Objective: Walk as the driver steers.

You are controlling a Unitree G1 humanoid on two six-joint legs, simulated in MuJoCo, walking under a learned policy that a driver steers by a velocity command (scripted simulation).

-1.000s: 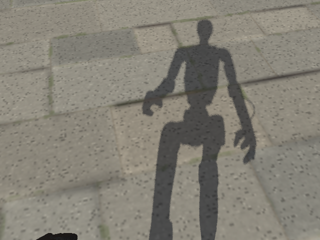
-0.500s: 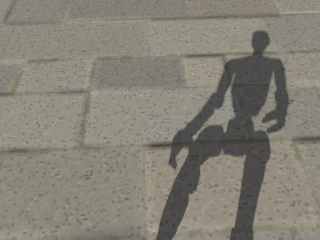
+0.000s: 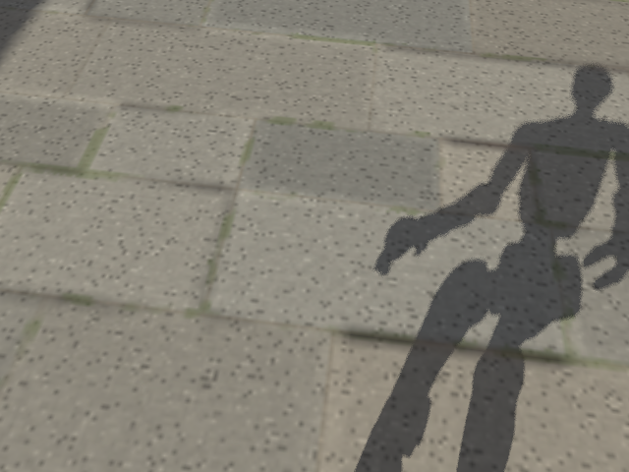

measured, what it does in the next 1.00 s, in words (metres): steps on the spot: right foot, then left foot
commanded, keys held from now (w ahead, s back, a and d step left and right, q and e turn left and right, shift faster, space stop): q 0.06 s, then no key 0.94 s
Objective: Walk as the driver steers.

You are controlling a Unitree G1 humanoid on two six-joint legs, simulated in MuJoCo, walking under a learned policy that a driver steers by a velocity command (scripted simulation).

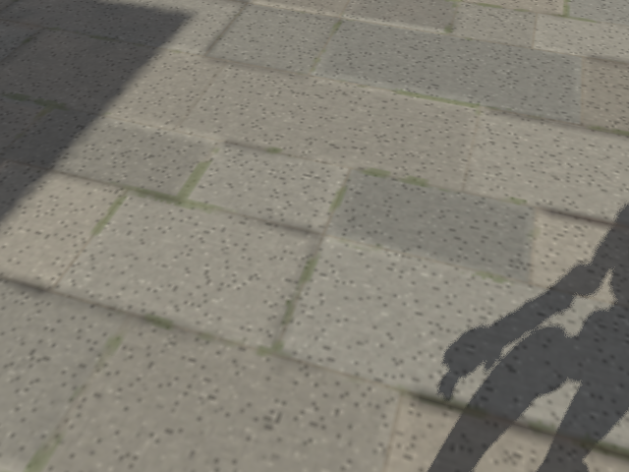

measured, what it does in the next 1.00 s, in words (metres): lifts its left foot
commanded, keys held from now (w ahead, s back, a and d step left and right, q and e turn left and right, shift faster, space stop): no key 0.62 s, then w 0.38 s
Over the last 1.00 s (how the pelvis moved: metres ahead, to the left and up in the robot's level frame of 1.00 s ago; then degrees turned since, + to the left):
0.05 0.00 0.00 8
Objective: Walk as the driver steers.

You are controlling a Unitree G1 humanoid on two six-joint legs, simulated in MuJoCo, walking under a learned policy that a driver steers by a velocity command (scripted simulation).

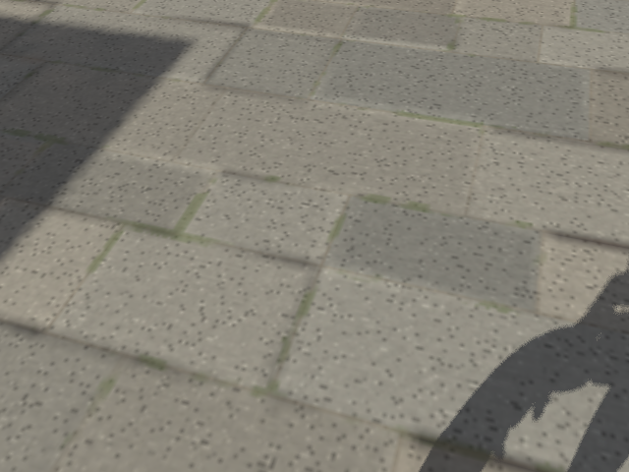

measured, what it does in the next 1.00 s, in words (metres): walks ahead: left foot, then right foot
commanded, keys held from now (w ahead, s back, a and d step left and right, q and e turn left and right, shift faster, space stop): w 0.20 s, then no key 0.30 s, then e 0.50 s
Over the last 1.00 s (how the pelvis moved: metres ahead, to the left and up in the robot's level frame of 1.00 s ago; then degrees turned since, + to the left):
0.08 -0.05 0.00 -1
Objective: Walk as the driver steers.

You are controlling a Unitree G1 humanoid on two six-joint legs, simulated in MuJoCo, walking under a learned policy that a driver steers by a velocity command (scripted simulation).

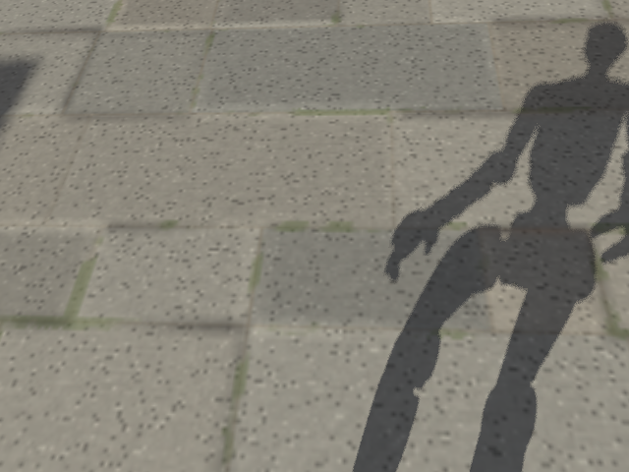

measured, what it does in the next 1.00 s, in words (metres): steps on the spot, turning right: left foot, then right foot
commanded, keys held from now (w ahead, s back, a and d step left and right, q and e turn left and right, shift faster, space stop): e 0.48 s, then no key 0.22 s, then w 0.26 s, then no key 0.04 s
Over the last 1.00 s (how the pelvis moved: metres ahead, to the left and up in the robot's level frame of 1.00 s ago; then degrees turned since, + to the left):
0.29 0.01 0.00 -13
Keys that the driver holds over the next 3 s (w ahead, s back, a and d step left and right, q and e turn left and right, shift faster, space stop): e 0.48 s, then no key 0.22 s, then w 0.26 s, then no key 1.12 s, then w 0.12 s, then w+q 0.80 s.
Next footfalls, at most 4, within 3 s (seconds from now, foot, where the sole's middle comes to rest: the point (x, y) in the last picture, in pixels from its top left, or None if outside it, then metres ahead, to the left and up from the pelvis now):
0.28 left None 0.09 0.14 -0.78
0.72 right None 0.01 -0.11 -0.78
1.18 left None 0.28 0.05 -0.78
1.50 right None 0.16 -0.17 -0.78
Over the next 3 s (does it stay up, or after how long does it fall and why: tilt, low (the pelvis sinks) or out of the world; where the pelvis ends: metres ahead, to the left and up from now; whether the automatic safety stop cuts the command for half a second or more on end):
stays up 0.53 -0.10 0.00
